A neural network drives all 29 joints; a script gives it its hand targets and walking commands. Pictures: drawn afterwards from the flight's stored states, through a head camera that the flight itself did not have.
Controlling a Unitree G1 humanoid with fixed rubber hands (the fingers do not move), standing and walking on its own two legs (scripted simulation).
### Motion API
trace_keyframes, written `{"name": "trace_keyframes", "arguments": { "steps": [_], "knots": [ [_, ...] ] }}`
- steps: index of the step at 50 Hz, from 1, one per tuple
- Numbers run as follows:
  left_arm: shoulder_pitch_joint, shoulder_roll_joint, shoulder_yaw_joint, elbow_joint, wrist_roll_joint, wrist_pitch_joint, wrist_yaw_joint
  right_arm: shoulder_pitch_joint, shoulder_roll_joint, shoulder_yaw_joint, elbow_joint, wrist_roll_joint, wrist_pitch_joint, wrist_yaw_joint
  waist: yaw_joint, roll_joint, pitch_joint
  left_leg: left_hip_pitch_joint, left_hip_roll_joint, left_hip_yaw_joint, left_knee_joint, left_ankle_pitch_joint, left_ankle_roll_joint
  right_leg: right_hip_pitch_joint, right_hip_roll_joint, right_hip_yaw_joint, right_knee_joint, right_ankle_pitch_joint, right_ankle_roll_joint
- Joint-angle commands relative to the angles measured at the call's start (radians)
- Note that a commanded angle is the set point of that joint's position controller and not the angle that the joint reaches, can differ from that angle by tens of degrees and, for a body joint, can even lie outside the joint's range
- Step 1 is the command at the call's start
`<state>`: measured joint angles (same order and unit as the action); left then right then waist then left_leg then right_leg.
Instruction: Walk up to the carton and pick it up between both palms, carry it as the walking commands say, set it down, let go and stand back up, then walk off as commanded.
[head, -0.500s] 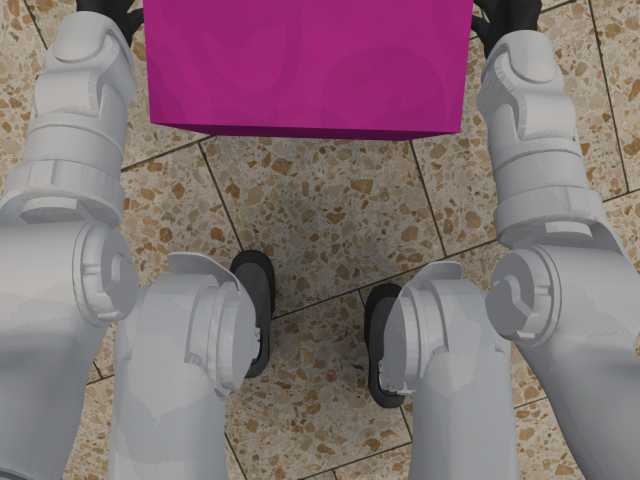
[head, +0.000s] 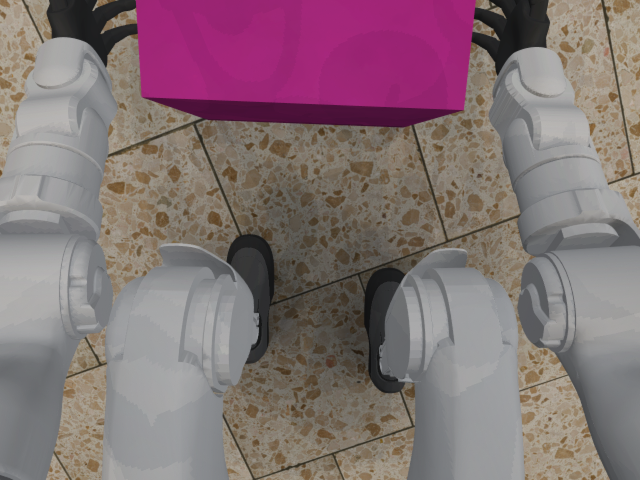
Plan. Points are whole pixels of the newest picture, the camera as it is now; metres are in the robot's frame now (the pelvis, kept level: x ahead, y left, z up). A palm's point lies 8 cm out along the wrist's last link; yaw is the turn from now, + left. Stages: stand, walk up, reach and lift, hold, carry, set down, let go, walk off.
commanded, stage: set down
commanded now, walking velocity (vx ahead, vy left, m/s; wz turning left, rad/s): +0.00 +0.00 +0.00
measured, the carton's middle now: (308, 14) +0.56 +0.04 -0.24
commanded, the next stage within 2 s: let go in 1.68 s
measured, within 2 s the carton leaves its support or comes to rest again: neither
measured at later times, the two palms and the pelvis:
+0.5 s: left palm out of the picture +0.52 +0.27 -0.11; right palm (577, 7) +0.54 -0.18 -0.11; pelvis +0.01 +0.00 +0.02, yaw +0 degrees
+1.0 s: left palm out of the picture +0.51 +0.29 +0.04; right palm out of the picture +0.54 -0.20 +0.04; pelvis +0.02 +0.00 +0.15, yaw +0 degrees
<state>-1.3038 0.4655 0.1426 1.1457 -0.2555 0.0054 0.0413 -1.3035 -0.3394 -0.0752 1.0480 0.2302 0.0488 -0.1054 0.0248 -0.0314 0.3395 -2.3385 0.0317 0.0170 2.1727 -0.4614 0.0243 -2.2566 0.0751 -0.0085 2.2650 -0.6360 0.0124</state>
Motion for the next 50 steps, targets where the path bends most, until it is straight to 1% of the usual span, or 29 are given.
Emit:
{"name": "trace_keyframes", "arguments": {
  "steps": [1,5,10,14,17,19,21,25,28,35,44,50],
  "knots": [
    [-0.239,0.152,0.022,-0.069,0.004,-0.013,-0.001,-0.225,-0.119,-0.020,-0.058,-0.001,-0.010,0.005,0.022,0.034,-1.094,0.729,0.007,-0.014,-0.098,0.195,-0.029,0.346,-0.042,0.002,-0.231,0.169,0.014],
    [-0.230,0.169,0.030,-0.052,0.013,-0.014,-0.002,-0.226,-0.133,-0.023,-0.045,-0.003,-0.012,0.009,0.024,0.035,-1.091,0.744,0.006,-0.021,-0.094,0.209,-0.030,0.342,-0.041,-0.002,-0.226,0.166,0.017],
    [-0.217,0.184,0.036,-0.091,0.016,-0.015,-0.005,-0.225,-0.149,-0.025,-0.102,-0.001,-0.015,0.013,0.024,0.034,-1.158,0.795,0.001,-0.028,-0.084,0.269,-0.028,0.368,-0.037,-0.007,-0.219,0.206,0.020],
    [-0.197,0.197,0.042,-0.160,0.018,-0.005,-0.008,-0.210,-0.163,-0.033,-0.179,0.001,-0.007,0.013,0.023,0.036,-1.257,0.851,-0.004,-0.023,-0.082,0.312,-0.027,0.420,-0.031,-0.013,-0.220,0.246,0.020],
    [-0.171,0.209,0.055,-0.249,0.023,0.012,-0.011,-0.187,-0.171,-0.046,-0.269,0.002,0.012,0.011,0.028,0.038,-1.372,0.908,-0.013,-0.011,-0.095,0.341,-0.025,0.485,-0.023,-0.021,-0.235,0.278,0.017],
    [-0.147,0.211,0.067,-0.308,0.031,0.031,-0.015,-0.162,-0.169,-0.058,-0.321,-0.003,0.033,0.009,0.033,0.042,-1.428,0.938,-0.019,-0.001,-0.112,0.346,-0.024,0.512,-0.017,-0.028,-0.253,0.284,0.014],
    [-0.121,0.207,0.082,-0.344,0.044,0.051,-0.024,-0.133,-0.163,-0.076,-0.348,-0.015,0.055,0.009,0.034,0.045,-1.426,0.941,-0.025,0.007,-0.138,0.330,-0.025,0.512,-0.012,-0.033,-0.279,0.272,0.011],
    [-0.061,0.182,0.112,-0.348,0.074,0.082,-0.052,-0.080,-0.139,-0.113,-0.334,-0.053,0.086,0.021,0.026,0.049,-1.313,0.890,-0.033,0.011,-0.204,0.279,-0.027,0.470,-0.008,-0.035,-0.345,0.234,0.005],
    [-0.026,0.163,0.129,-0.338,0.092,0.091,-0.074,-0.051,-0.121,-0.136,-0.310,-0.080,0.092,0.034,0.019,0.049,-1.260,0.863,-0.036,0.008,-0.255,0.276,-0.027,0.454,-0.004,-0.036,-0.394,0.234,0.001],
    [-0.001,0.166,0.154,-0.359,0.108,0.105,-0.099,-0.027,-0.117,-0.170,-0.337,-0.109,0.098,0.054,0.023,0.049,-1.321,0.901,-0.042,0.009,-0.374,0.311,-0.028,0.508,0.002,-0.040,-0.510,0.262,0.001],
    [0.011,0.183,0.173,-0.388,0.116,0.132,-0.123,-0.003,-0.132,-0.184,-0.379,-0.115,0.124,0.078,0.025,0.041,-1.384,1.005,-0.049,0.017,-0.535,0.298,-0.023,0.616,0.003,-0.042,-0.668,0.256,0.009],
    [0.032,0.186,0.176,-0.403,0.125,0.143,-0.137,0.028,-0.140,-0.194,-0.398,-0.117,0.134,0.092,0.023,0.038,-1.407,1.101,-0.052,0.015,-0.638,0.319,-0.019,0.691,0.004,-0.043,-0.772,0.275,0.016]
  ]
}}
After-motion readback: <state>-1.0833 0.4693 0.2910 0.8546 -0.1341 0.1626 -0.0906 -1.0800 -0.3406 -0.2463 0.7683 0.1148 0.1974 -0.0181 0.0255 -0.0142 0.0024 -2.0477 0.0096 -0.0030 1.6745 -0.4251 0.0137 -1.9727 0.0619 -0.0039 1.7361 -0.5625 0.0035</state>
